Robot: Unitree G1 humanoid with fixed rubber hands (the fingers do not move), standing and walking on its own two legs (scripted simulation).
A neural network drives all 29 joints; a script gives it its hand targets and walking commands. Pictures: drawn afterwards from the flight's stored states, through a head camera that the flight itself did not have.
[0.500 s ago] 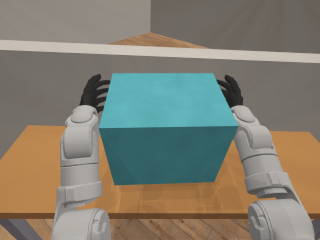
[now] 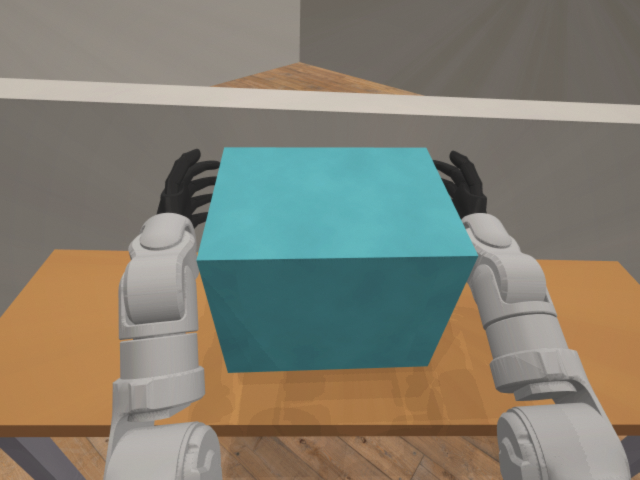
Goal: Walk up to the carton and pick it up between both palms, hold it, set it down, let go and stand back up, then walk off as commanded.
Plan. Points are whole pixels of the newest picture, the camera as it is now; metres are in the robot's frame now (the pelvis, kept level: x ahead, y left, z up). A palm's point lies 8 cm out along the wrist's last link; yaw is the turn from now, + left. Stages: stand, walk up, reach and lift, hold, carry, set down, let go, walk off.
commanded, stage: hold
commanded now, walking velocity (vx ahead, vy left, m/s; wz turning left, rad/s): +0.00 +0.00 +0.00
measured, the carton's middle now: (328, 259) +0.34 +0.00 +0.17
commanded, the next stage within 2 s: none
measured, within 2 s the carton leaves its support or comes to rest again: neither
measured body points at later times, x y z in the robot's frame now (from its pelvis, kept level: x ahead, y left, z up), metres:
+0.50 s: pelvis +0.00 +0.00 +0.00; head -0.06 +0.03 +0.45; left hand +0.36 +0.17 +0.22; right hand +0.38 -0.16 +0.22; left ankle +0.02 +0.13 -0.75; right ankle -0.01 -0.12 -0.75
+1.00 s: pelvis +0.00 +0.00 +0.00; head -0.06 +0.02 +0.45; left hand +0.36 +0.17 +0.22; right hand +0.38 -0.17 +0.22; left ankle +0.02 +0.13 -0.75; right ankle -0.01 -0.12 -0.75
